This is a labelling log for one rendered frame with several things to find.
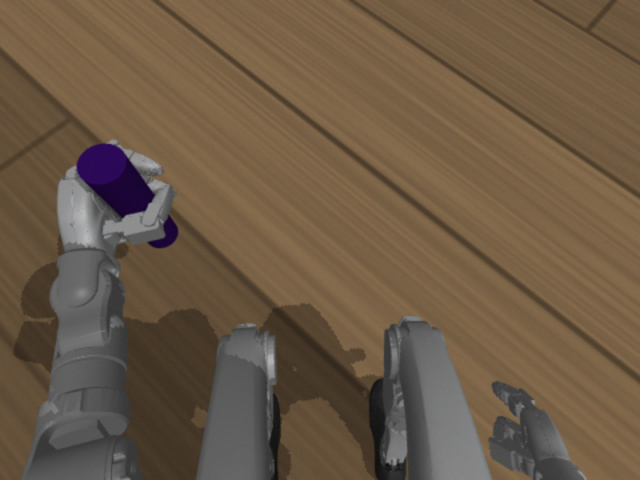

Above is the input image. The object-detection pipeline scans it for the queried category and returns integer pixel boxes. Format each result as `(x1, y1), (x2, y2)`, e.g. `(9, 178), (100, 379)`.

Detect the can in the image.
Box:
(77, 144), (178, 248)

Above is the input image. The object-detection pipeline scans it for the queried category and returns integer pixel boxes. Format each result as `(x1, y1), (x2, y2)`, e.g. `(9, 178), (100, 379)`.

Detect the left robot arm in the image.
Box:
(21, 248), (143, 480)

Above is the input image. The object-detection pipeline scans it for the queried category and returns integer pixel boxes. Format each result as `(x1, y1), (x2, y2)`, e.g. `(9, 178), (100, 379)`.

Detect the right robot arm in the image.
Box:
(533, 458), (587, 480)

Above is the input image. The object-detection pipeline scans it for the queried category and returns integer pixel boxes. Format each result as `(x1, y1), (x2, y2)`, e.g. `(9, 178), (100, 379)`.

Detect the right robot foot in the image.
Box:
(369, 378), (406, 480)

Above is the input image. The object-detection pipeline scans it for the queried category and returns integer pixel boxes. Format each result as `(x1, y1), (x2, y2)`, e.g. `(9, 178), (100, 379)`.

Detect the right robot hand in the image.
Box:
(488, 381), (571, 479)

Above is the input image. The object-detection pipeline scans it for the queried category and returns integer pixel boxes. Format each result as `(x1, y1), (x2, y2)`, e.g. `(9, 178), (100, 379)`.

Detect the left robot hand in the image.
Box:
(57, 140), (177, 257)

